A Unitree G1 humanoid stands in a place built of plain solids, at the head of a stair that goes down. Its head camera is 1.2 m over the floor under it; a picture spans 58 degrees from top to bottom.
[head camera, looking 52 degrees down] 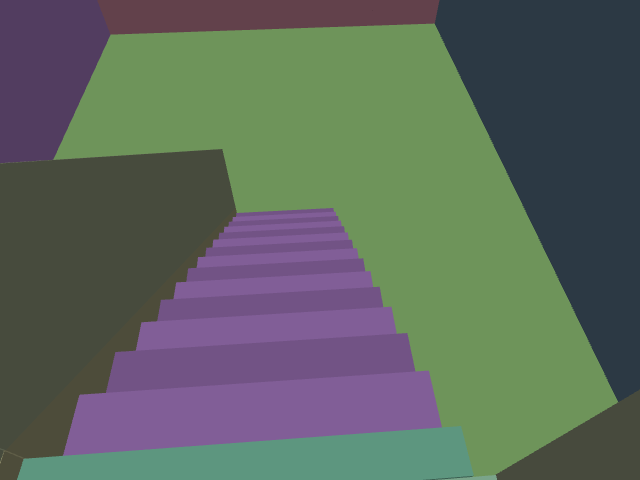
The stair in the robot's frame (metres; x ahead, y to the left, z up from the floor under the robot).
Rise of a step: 0.18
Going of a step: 0.22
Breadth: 1.13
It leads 4 degrees to the left of straight ahead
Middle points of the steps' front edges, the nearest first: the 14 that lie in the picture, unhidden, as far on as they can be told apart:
0.28 0.19 0.00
0.50 0.20 -0.18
0.72 0.22 -0.36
0.94 0.23 -0.54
1.16 0.25 -0.72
1.38 0.27 -0.91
1.60 0.28 -1.09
1.82 0.30 -1.27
2.04 0.31 -1.45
2.26 0.33 -1.63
2.48 0.34 -1.81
2.70 0.36 -1.99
2.92 0.37 -2.17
3.14 0.39 -2.36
